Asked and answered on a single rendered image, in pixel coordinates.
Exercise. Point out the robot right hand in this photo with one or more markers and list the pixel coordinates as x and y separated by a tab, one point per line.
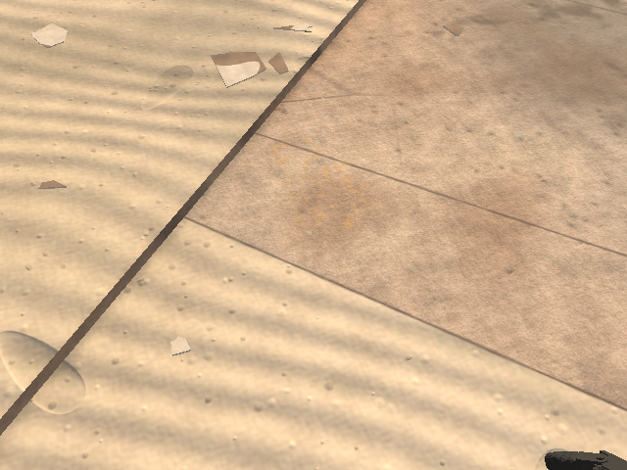
574	460

